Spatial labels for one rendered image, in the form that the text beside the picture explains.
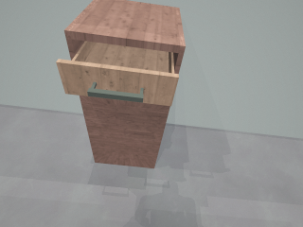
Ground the cabinet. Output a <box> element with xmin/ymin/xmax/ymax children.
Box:
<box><xmin>64</xmin><ymin>0</ymin><xmax>186</xmax><ymax>168</ymax></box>

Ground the drawer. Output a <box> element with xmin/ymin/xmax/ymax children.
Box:
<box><xmin>56</xmin><ymin>41</ymin><xmax>179</xmax><ymax>106</ymax></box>

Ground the handle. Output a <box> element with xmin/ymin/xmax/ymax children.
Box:
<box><xmin>87</xmin><ymin>82</ymin><xmax>144</xmax><ymax>103</ymax></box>

